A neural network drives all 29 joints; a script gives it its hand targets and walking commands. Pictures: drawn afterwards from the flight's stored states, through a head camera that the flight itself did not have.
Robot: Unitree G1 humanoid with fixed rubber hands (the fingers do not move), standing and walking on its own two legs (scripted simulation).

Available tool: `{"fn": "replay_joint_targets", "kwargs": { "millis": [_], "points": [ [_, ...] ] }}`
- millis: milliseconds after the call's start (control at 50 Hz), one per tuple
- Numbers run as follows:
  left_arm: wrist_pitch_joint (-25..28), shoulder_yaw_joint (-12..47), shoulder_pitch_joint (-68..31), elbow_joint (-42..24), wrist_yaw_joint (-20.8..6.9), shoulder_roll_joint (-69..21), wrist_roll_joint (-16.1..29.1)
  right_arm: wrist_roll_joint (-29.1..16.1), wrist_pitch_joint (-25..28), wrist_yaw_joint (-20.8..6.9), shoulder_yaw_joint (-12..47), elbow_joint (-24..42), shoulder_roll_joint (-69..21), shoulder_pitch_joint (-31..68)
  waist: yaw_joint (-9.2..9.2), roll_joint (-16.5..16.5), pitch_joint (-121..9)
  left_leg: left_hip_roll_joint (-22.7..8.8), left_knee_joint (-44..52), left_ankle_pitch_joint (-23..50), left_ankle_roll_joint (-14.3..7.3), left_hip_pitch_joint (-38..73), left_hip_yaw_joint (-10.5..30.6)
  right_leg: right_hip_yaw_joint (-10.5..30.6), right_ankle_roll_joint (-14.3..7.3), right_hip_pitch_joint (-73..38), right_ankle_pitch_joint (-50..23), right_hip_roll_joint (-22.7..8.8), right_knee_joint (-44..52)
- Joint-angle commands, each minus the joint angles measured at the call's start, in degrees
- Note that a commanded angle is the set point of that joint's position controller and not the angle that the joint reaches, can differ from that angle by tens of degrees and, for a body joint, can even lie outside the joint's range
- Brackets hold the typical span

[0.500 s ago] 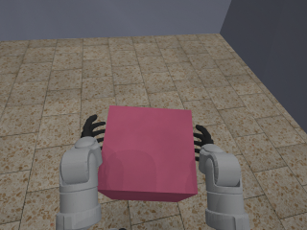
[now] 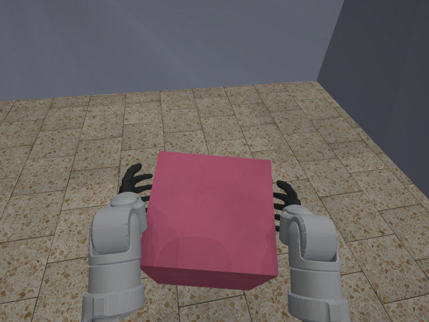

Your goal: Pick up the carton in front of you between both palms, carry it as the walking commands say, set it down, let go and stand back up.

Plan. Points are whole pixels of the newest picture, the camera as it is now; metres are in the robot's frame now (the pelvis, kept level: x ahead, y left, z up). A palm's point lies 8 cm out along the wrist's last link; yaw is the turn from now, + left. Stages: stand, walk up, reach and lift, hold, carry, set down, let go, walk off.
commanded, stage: carry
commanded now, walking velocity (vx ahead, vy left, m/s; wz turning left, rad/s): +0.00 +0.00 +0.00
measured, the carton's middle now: (208, 227) +0.31 +0.00 +0.00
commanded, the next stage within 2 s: hold in 1.56 s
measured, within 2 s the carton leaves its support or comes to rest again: neither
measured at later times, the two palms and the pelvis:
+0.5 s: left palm (128, 226) +0.28 +0.15 +0.05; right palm (282, 237) +0.26 -0.13 +0.04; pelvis -0.01 +0.00 -0.01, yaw +0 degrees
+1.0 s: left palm (123, 240) +0.26 +0.16 +0.04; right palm (284, 248) +0.25 -0.14 +0.03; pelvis -0.04 +0.00 +0.00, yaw +0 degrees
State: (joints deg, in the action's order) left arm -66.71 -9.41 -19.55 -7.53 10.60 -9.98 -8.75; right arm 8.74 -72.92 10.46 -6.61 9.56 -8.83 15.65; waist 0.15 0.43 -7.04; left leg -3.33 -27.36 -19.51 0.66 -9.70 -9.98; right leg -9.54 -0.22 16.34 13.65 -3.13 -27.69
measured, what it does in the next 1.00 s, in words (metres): stands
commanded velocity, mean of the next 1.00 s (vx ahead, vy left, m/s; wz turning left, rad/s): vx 0.00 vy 0.00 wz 0.00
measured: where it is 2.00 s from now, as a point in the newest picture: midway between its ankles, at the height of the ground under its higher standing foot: outside the picture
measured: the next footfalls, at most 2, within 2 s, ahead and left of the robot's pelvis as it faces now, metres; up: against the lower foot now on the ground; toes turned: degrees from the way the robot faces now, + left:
none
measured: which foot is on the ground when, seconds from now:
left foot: down 0.00-1.00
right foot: down 0.00-1.00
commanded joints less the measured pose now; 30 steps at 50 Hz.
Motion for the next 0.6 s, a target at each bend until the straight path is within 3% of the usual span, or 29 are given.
{"fn": "replay_joint_targets", "kwargs": {
  "millis": [0,40,80,140,160,200,220,260,320,380,440,460,580],
  "points": [
    [-3.50,38.83,-19.16,3.58,-22.06,-59.45,25.78,-27.51,3.44,-20.17,39.64,7.15,-56.75,35.39,-0.42,-1.10,-17.46,-5.34,-1.02,38.10,1.01,5.42,3.44,4.82,-1.77,-11.48,-43.54,-6.46,-2.85],
    [-3.78,39.27,-20.88,2.80,-21.88,-60.05,26.23,-27.61,3.62,-19.99,39.41,8.49,-56.95,37.07,-0.36,0.59,-16.73,-5.21,-1.30,38.77,0.81,5.79,3.53,4.83,-1.70,-10.14,-41.11,-6.23,-2.83],
    [-3.81,39.02,-19.64,3.08,-21.93,-59.91,26.79,-27.77,3.67,-19.65,39.50,9.26,-56.58,36.54,-0.43,-1.38,-17.52,-5.78,-0.83,39.38,0.55,6.05,4.07,4.48,-1.70,-10.72,-40.26,-6.05,-3.23],
    [-3.20,39.67,-17.96,2.99,-22.10,-59.96,25.71,-26.76,4.02,-19.84,38.86,8.14,-57.57,34.08,-0.13,0.84,-18.24,-5.00,-2.39,41.18,0.43,6.75,3.68,4.42,-1.38,-10.78,-39.84,-5.59,-3.53],
    [-2.94,40.04,-17.73,3.09,-22.26,-60.57,25.67,-26.51,4.39,-20.05,39.13,7.18,-58.08,33.57,-0.39,0.12,-17.74,-5.03,-1.79,40.64,0.53,6.39,3.55,4.44,-1.53,-9.98,-39.92,-5.64,-3.64],
    [-1.94,40.31,-17.34,4.02,-22.59,-61.08,25.56,-26.44,5.38,-20.38,39.84,7.43,-58.90,33.99,-0.38,-1.16,-17.72,-5.05,-1.40,39.12,0.41,5.62,3.65,4.41,-1.60,-10.61,-38.42,-5.51,-3.43],
    [-1.58,40.24,-16.67,5.22,-22.72,-61.98,25.46,-26.56,6.05,-20.55,39.60,7.58,-58.38,34.11,-0.56,0.72,-16.71,-5.37,-1.49,39.06,0.13,5.37,4.00,4.99,-1.69,-10.37,-37.78,-5.94,-3.39],
    [-0.30,39.73,-15.36,7.72,-23.10,-62.04,24.56,-25.66,7.57,-21.07,40.01,4.53,-58.90,32.48,-0.54,0.75,-16.23,-6.04,-0.80,41.27,-0.09,6.25,4.45,4.06,-1.25,-8.77,-33.32,-5.29,-3.46],
    [2.64,39.87,-15.37,9.18,-23.73,-63.14,23.57,-25.21,10.18,-21.86,39.62,3.87,-59.21,33.77,-0.38,0.50,-16.55,-6.41,-1.48,38.95,-0.17,6.04,4.49,4.41,-0.94,-8.95,-31.69,-5.88,-3.82],
    [5.41,38.90,-14.05,11.73,-24.17,-62.63,21.94,-24.24,13.12,-22.36,39.13,1.56,-59.54,32.53,-0.44,-0.28,-14.79,-6.30,-0.99,31.81,-0.38,4.18,4.45,5.07,-1.21,-8.03,-29.64,-6.19,-3.19],
    [8.29,38.74,-14.89,11.96,-24.36,-62.17,21.61,-23.07,15.63,-22.69,38.09,0.30,-58.45,31.75,-0.54,1.32,-14.24,-6.26,-0.81,28.34,-0.91,4.09,4.51,5.31,-1.23,-6.71,-23.53,-6.60,-2.63],
    [9.19,38.43,-14.04,12.41,-24.41,-61.77,20.98,-23.19,16.65,-22.86,38.04,0.14,-58.39,31.74,-0.53,-0.02,-14.42,-6.40,0.23,25.19,-1.06,3.86,5.22,5.63,-1.43,-6.43,-20.47,-6.68,-2.26],
    [15.39,35.38,-11.73,15.25,-24.77,-59.04,16.52,-19.13,22.78,-22.97,35.94,-2.21,-56.14,29.92,-0.54,-0.22,-11.02,-6.56,0.93,22.82,-1.78,2.49,5.39,5.32,-0.56,-4.26,-16.48,-6.17,-0.67]
  ]
}}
